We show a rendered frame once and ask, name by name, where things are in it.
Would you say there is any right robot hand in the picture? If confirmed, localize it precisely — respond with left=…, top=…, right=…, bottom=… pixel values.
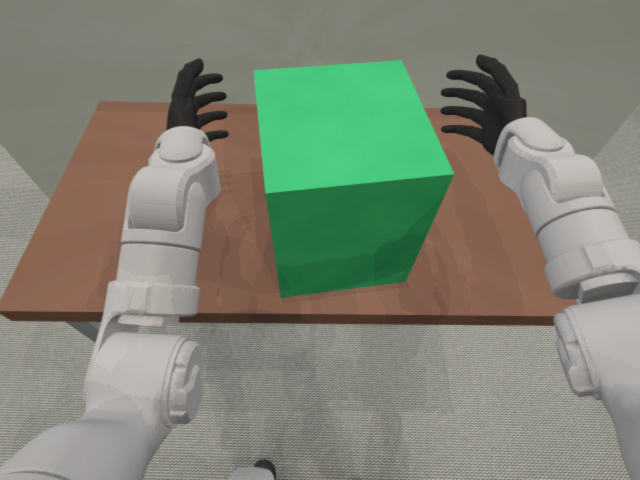
left=440, top=55, right=527, bottom=155

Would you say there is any right robot upper arm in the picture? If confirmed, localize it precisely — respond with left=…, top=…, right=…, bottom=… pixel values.
left=553, top=293, right=640, bottom=480

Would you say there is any left robot forearm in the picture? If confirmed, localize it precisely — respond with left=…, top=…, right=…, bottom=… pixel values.
left=83, top=126, right=221, bottom=409

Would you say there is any right robot forearm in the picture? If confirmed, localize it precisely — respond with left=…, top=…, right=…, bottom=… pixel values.
left=494, top=117, right=640, bottom=304

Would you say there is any table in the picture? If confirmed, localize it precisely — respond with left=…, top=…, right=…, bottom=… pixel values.
left=0, top=101, right=578, bottom=343

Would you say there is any left robot hand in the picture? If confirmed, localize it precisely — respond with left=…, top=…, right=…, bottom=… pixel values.
left=166, top=58, right=229, bottom=142

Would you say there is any left robot upper arm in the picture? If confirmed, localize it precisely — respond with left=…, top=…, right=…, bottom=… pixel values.
left=0, top=332, right=203, bottom=480

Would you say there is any robot left foot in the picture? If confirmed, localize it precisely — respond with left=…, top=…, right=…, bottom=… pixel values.
left=253, top=460, right=276, bottom=480

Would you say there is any carton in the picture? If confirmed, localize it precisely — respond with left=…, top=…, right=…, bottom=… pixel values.
left=254, top=60, right=454, bottom=298

